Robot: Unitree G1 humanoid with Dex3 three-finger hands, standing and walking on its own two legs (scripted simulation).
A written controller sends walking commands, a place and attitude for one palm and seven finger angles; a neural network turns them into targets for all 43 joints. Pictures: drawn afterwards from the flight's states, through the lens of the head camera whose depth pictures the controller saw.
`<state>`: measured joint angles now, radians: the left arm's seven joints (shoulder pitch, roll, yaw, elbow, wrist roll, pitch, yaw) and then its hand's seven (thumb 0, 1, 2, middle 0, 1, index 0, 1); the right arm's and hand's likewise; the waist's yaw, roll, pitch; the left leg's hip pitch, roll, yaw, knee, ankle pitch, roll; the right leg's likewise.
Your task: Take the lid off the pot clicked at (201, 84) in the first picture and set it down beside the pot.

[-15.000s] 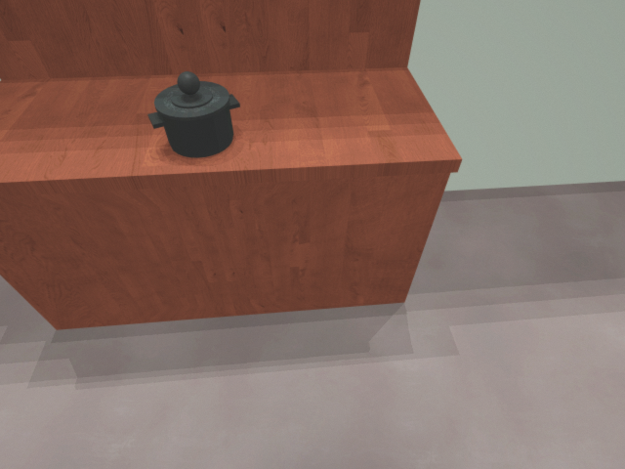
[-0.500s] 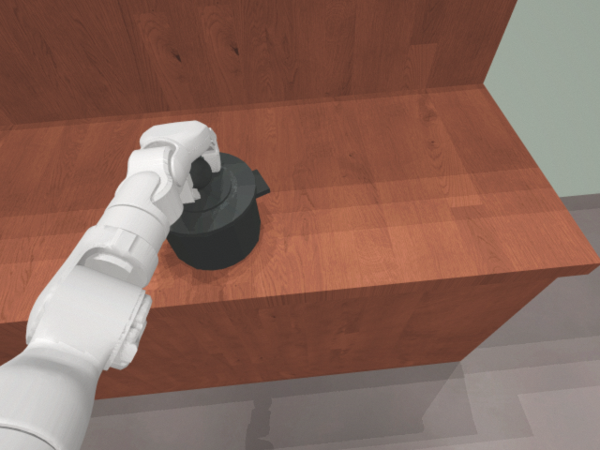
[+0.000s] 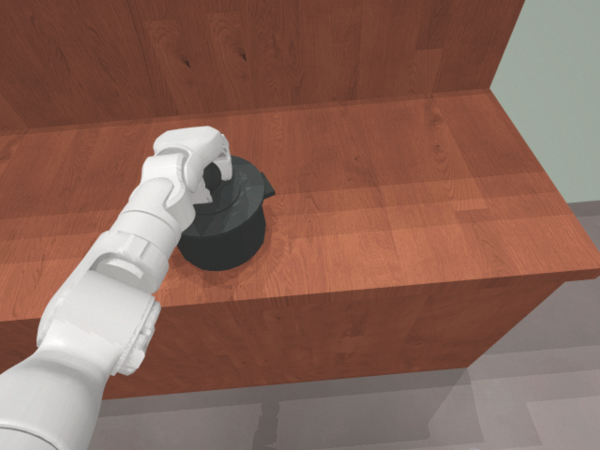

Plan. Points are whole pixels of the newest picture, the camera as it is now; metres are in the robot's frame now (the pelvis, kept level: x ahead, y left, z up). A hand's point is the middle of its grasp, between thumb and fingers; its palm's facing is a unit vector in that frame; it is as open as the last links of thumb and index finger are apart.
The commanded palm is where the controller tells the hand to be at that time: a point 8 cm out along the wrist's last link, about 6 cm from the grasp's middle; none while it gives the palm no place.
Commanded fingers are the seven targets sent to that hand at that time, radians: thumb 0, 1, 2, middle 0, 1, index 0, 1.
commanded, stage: close the fingers and squeeze the knob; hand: left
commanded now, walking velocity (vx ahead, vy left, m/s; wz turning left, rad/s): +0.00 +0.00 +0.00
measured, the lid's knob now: (205, 176) +0.50 +0.13 +0.08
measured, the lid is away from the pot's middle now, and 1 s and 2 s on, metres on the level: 0.01 0.01 0.01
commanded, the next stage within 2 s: lift the lid straight up in 0.58 s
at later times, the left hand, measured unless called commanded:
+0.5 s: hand (194, 187) +0.46 +0.14 +0.09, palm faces -0.35 -0.06 -0.93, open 7.2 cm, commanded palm +0.46 +0.14 +0.16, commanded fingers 0.00 0.73 0.73 -0.97 -1.07 -0.88 -1.03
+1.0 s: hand (184, 178) +0.46 +0.14 +0.12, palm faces -0.30 -0.04 -0.95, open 7.2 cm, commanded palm +0.45 +0.14 +0.18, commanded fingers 0.00 0.78 0.77 -1.00 -1.09 -0.90 -1.05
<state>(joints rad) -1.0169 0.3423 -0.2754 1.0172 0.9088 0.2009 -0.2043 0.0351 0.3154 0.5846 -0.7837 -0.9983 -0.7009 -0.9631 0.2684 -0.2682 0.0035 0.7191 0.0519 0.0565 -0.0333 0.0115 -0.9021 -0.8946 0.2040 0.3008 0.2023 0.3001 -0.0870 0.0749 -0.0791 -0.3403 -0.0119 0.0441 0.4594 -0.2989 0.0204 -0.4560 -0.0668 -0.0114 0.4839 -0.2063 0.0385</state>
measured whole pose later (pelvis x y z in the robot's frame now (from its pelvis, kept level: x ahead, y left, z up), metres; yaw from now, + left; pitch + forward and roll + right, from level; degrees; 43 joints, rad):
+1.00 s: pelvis -0.01 +0.00 +0.00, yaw +0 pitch +8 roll +1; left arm -0.99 0.36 -0.27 0.95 0.91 0.22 -0.23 0.01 0.32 0.58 -0.81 -1.01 -0.70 -0.97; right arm 0.25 -0.27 0.01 0.71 0.06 0.05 -0.03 0.01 -0.90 -0.89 0.20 0.30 0.20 0.30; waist -0.07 0.08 -0.08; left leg -0.30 -0.02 0.04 0.45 -0.29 0.02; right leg -0.41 -0.07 -0.01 0.47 -0.19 0.04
